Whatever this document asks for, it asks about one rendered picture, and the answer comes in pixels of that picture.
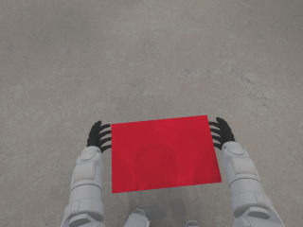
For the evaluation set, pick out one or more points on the right robot upper arm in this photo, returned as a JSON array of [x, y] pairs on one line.
[[248, 221]]

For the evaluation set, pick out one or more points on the left robot forearm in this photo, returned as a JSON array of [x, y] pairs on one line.
[[85, 190]]

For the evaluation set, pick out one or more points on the left robot hand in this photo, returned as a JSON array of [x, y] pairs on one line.
[[95, 135]]

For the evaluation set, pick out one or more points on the carton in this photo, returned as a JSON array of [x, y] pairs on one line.
[[163, 153]]

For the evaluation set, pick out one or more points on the left robot shin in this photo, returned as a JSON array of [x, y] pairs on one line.
[[138, 211]]

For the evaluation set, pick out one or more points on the right robot hand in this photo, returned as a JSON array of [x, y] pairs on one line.
[[224, 131]]

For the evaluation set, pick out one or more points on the right robot forearm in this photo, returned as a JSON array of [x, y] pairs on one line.
[[247, 193]]

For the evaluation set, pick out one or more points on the robot left thigh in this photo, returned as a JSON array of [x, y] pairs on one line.
[[137, 220]]

